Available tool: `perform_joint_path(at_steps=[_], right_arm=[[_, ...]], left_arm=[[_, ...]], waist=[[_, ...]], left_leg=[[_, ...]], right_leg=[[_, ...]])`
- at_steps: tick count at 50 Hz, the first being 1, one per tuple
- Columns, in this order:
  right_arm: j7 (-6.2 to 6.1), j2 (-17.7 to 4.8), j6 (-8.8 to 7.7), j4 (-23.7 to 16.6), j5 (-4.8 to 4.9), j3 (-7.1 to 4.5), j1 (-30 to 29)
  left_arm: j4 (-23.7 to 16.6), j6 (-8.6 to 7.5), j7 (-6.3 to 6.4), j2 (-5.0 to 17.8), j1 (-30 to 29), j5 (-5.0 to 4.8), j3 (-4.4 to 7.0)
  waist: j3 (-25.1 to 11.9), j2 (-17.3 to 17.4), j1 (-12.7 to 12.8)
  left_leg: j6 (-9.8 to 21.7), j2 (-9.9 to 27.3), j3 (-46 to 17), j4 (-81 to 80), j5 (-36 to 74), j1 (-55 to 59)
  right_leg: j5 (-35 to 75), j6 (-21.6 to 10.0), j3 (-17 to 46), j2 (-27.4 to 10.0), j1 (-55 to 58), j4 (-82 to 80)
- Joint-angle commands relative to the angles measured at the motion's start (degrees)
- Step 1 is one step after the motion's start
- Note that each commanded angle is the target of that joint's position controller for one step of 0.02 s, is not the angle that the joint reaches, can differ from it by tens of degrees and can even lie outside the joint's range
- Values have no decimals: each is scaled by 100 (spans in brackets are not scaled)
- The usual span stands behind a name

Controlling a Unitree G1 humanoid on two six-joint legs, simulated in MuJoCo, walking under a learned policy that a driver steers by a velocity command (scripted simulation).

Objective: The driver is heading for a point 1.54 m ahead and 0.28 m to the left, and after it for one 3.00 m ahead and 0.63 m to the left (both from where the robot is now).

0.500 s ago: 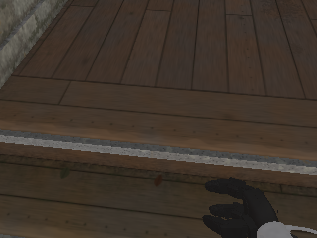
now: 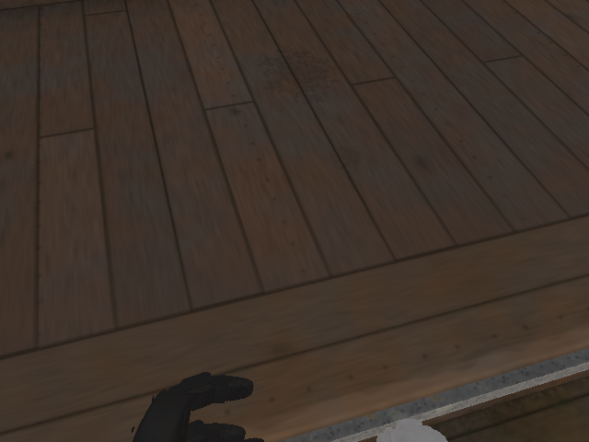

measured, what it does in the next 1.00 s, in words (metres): climbs, turning left: right foot 0.16 m higher, then left foot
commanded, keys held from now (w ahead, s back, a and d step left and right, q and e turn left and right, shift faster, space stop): no key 0.10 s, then q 0.58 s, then no key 0.32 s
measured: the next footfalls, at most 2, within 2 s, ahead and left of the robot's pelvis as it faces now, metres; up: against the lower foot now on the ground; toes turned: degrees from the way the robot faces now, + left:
right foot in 0.06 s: +0.23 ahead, -0.13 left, +0.16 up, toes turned -6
left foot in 0.58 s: +0.18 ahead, +0.11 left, +0.16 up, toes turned +14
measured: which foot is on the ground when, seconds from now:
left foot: down 0.00-0.12, up 0.14-0.56, down 0.58-1.00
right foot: up 0.00-0.04, down 0.06-0.58, up 0.60-1.00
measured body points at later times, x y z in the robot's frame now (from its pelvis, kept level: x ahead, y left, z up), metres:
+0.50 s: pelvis +0.13 -0.02 +0.14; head +0.13 +0.00 +0.59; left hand +0.24 +0.23 +0.01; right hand +0.28 -0.23 +0.02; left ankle +0.15 +0.10 -0.53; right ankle +0.19 -0.12 -0.59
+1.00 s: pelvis +0.16 +0.02 +0.13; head +0.17 +0.04 +0.58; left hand +0.19 +0.31 +0.01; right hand +0.41 -0.12 +0.05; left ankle +0.14 +0.10 -0.59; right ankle +0.20 -0.12 -0.56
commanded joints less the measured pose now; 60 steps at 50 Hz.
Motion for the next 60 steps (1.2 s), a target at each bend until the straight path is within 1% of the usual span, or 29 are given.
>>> perform_joint_path(at_steps=[1, 3, 4, 5, 6, 7, 8, 9, 10, 11, 13, 15, 19, 22, 28, 29, 30, 31, 32, 34, 36, 40, 45, 48, 50, 51, 53, 55, 60], right_arm=[[91, -1214, -328, -405, 281, -194, 102], [57, -1601, -397, -578, 527, -349, -4], [111, -1557, -418, -647, 459, -391, 246], [196, -1365, -411, -659, 342, -362, 711], [304, -1262, -309, -782, 377, -391, 234], [388, -777, -176, -811, 441, -415, -243], [32, -906, -18, -903, 920, -589, 25], [-170, -594, 122, -1136, 789, -565, -237], [125, -620, -33, -756, 486, -533, -349], [156, -547, -82, -786, 408, -488, -685], [131, -118, -54, -718, 402, -311, -829], [41, -495, 20, -729, 385, -395, -969], [-15, -827, 81, -1225, 322, -461, -1848], [-38, -903, 88, -1334, 226, -513, -1721], [-82, -1040, -20, -1863, 505, -612, -1772], [-112, -1156, -103, -1830, 493, -701, -1768], [-224, -1572, -155, -1913, 386, -821, -1809], [-216, -2142, -296, -2061, 569, -957, -1389], [-209, -2030, -390, -1845, 284, -986, -1224], [-179, -1898, -290, -2119, 310, -997, -2084], [-186, -1336, 2, -2254, 380, -773, -2354], [-128, -1088, 176, -2932, 423, -534, -2295], [-11, -1273, -128, -3345, 625, -370, -2749], [16, -1541, -63, -3039, 668, -460, -2468], [211, -1358, -23, -2874, 840, -382, -2483], [307, -1231, -1, -2766, 800, -353, -2296], [302, -955, -63, -2711, 676, -344, -1622], [241, -1216, -5, -2798, 575, -417, -2222], [144, -1294, -24, -2792, 715, -539, -2599]], left_arm=[[-420, 49, -148, 176, -533, 39, 72], [-21, -206, -115, 353, 205, -69, 165], [133, -273, 13, 650, 614, -41, 237], [296, -251, 77, 881, 1055, -226, 200], [477, -157, 170, 1196, 1772, 1, 355], [787, -198, 204, 1601, 2636, 193, 534], [621, -237, 587, 1259, 2147, -79, 651], [591, -321, 679, 1208, 1385, -121, 643], [911, -558, 439, 1465, 1774, 179, 697], [1132, -642, 363, 1187, 1611, 84, 664], [1185, -642, 288, 381, 1021, 12, 447], [1010, -712, 357, 84, 663, 31, 331], [452, -926, 528, 969, 550, -53, 586], [251, -1106, 576, 1421, 495, -40, 740], [143, -981, 629, 1400, 617, -69, 869], [208, -933, 627, 1099, 913, -97, 811], [-1, -879, 661, 625, 1291, -70, 742], [-523, -920, 708, 974, 812, -54, 822], [-550, -792, 600, 1046, 118, -33, 815], [-418, -619, 588, 1312, 401, -58, 920], [-539, -628, 630, 1180, 489, 17, 848], [-338, -624, 681, 1351, 1157, 29, 853], [-100, -632, 504, 1431, 1692, 83, 890], [-392, -639, 299, 1061, 1409, -22, 720], [-431, -751, 168, 971, 1569, -231, 651], [-423, -823, 174, 1013, 1639, -261, 641], [-596, -941, 72, 1334, 1092, -242, 571], [-392, -903, -38, 1158, 1410, -120, 600], [-379, -886, -47, 944, 1549, -74, 564]], waist=[[263, 711, 617], [35, 906, 833], [-574, 692, 781], [-1503, 247, 592], [-1443, -119, 962], [-1180, -944, 1257], [-1365, -579, 930], [-1028, -344, 540], [-366, -833, 784], [126, -456, 646], [140, 180, 167], [-231, 429, -85], [-151, -217, -42], [207, -513, 41], [337, -95, 167], [274, 215, 278], [13, 1433, 651], [-164, 2365, 206], [-22, 1594, -165], [35, 663, 117], [84, -184, 406], [-163, 280, 270], [-32, 202, 509], [199, 562, 267], [184, 345, 530], [27, 436, 526], [-351, -208, -180], [-21, -149, 156], [158, -97, 441]], left_leg=[[1173, 1445, -331, -266, 6766, -398], [943, 1446, -378, 608, 8546, 812], [596, 1189, -355, 1241, 8552, 213], [420, 796, -791, 2037, 7204, -969], [370, 261, -999, 2737, 4609, -1774], [129, -167, -1563, 4665, 332, -3121], [-11, -288, -1725, 7439, -419, -2290], [-17, -150, -2194, 8322, -205, -2773], [229, -173, -3342, 8827, 290, -3662], [414, -230, -3180, 9203, 422, -4106], [765, -121, -2997, 9064, 256, -4263], [540, 119, -2932, 8395, 493, -4264], [-231, 241, -1948, 6697, -648, -3801], [-212, 379, -1696, 5643, -340, -2647], [378, 87, -1506, 2537, 241, -2065], [654, -101, -1648, 1808, 910, -1570], [1497, 629, -2946, 1403, 3570, -1059], [2569, 1585, -5097, 685, 3095, -88], [2230, 1435, -5036, 662, 2175, -20], [1765, 1052, -4189, 1095, 1935, -645], [1688, 826, -3786, 1155, 1521, -1165], [1858, 817, -3936, 1079, 731, -1015], [1333, 483, -3248, 1388, 1145, -1860], [1259, 444, -3238, 1557, 849, -1692], [1184, 559, -3483, 1927, 1523, -1406], [1052, 554, -3581, 2028, 1978, -1378], [394, -150, -2607, 2234, 2295, -937], [358, -296, -2337, 2283, 1574, -863], [577, -283, -2510, 1926, 1061, -1704]], right_leg=[[-66, 193, -590, 267, 2275, -1217], [423, 191, -636, 664, 3007, -2933], [2923, -137, -90, 471, 4447, -2708], [2816, -360, 1114, 176, 6005, -2977], [2131, -446, 1946, -221, 6640, -4407], [1311, -692, 3488, -984, 6937, -6013], [2489, -1083, 3987, -1368, 6326, -6254], [2238, -986, 3305, -1274, 5657, -6055], [-117, -465, 3093, -1089, 4943, -6471], [-434, -290, 2854, -1011, 4581, -6446], [342, -154, 1933, -859, 4364, -6681], [807, -45, 1231, -755, 4550, -6720], [867, -66, 33, -630, 4837, -7432], [844, -17, -97, -812, 4697, -7713], [1320, -85, -142, -1384, 6264, -6856], [804, 287, -357, -1075, 6182, -6255], [-366, 960, -1129, -190, 5693, -4906], [-1627, 1473, -738, 842, 3769, -3968], [-1508, 1413, 221, 767, 3043, -2571], [-941, 1289, 916, 677, 2618, -410], [-117, 1194, 975, 600, 2405, -618], [419, 1869, 1041, 544, 2211, -677], [433, 2176, 582, 205, 3605, -1999], [-626, 2099, 138, 278, 4430, -4120], [594, 1854, 208, 136, 5067, -5823], [1199, 1624, 318, 96, 5461, -5898], [2557, 819, 687, 39, 5533, -5543], [1545, 953, 545, 84, 5151, -5797], [1203, 1050, 439, 116, 5912, -5708]])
